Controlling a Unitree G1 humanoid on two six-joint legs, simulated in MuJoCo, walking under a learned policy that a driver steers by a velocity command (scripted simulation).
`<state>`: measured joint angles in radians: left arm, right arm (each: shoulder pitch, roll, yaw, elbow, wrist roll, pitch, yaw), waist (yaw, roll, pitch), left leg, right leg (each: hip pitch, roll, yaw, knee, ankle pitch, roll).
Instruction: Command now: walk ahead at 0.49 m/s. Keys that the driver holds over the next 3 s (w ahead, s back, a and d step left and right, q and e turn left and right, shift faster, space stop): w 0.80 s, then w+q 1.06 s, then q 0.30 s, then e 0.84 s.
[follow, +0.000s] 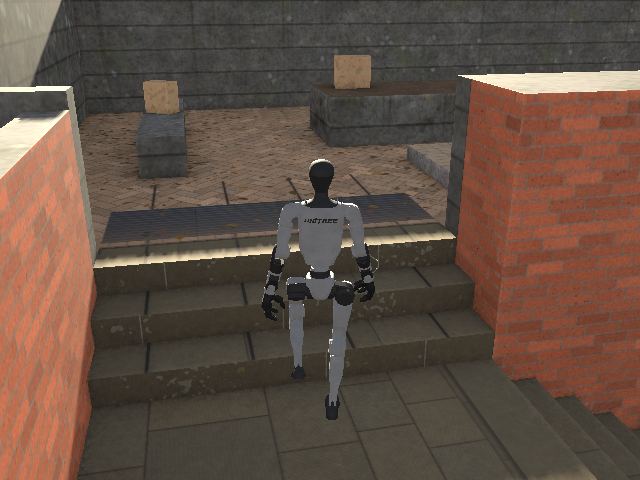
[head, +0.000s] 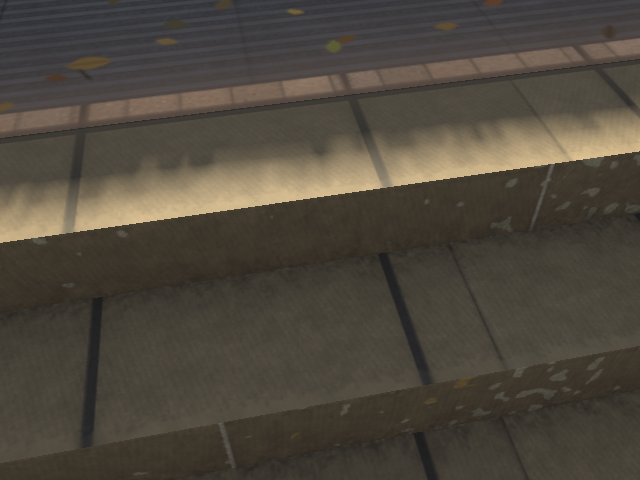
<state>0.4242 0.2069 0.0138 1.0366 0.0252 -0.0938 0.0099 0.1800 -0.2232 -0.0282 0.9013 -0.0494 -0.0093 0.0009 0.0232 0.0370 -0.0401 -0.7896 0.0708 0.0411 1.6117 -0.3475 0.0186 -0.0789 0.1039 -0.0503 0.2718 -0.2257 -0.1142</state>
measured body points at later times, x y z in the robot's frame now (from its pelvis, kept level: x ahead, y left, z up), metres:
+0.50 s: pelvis +0.27 +0.09 +0.13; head +0.28 +0.10 +0.58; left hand +0.43 +0.31 +0.02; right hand +0.26 -0.15 -0.02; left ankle +0.30 +0.15 -0.57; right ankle +0.25 -0.05 -0.36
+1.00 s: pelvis +0.57 +0.06 +0.27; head +0.58 +0.08 +0.72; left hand +0.68 +0.30 +0.13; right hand +0.65 -0.19 +0.15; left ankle +0.46 +0.16 -0.22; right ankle +0.64 +0.00 -0.39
